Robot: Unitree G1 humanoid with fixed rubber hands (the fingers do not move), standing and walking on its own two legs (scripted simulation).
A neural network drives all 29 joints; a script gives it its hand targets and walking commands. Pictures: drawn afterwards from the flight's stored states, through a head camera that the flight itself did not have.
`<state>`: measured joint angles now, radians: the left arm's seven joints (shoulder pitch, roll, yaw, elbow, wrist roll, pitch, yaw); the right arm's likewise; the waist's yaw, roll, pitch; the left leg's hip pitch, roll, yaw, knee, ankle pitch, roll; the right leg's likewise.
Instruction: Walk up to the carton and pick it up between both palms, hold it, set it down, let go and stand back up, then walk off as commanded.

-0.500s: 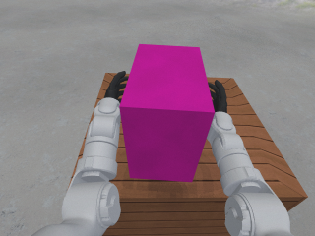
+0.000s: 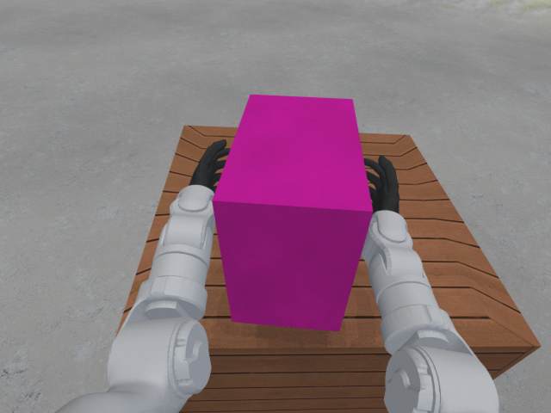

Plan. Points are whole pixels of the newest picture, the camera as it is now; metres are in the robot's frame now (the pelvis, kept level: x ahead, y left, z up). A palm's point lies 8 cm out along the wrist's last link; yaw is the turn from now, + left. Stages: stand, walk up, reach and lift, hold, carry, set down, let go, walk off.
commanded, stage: set down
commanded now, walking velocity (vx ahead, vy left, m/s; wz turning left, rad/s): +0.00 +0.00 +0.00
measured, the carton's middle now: (293, 208) +0.43 -0.01 +0.09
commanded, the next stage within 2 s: none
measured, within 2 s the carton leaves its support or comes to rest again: rests again in 1.54 s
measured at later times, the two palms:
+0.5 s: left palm (207, 193) +0.43 +0.13 +0.12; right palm (375, 221) +0.39 -0.13 +0.11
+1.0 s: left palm (211, 202) +0.43 +0.13 +0.10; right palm (375, 235) +0.38 -0.14 +0.09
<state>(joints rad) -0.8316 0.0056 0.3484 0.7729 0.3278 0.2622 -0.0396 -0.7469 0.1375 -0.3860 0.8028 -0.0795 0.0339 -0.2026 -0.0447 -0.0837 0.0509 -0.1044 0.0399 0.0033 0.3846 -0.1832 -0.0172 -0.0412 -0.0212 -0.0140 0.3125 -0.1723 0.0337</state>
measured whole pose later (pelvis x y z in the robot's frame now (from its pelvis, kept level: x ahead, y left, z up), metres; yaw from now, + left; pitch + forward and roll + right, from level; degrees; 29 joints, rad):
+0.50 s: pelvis +0.02 +0.00 +0.00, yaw +0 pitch -4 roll -1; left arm -0.81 0.01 0.36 0.81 0.33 0.20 -0.07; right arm -0.69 0.18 -0.42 0.80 -0.13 -0.04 -0.21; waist -0.04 -0.08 0.06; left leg -0.11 0.04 0.00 0.38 -0.20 -0.02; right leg -0.04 -0.02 -0.01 0.30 -0.18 0.03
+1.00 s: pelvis +0.02 +0.00 +0.00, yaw +0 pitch -4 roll -1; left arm -0.79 0.00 0.37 0.84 0.33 0.13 -0.09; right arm -0.64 0.22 -0.48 0.80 -0.21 -0.13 -0.20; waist -0.04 -0.07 0.08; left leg -0.12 0.04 0.00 0.38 -0.20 -0.02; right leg -0.05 -0.02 -0.01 0.30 -0.18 0.03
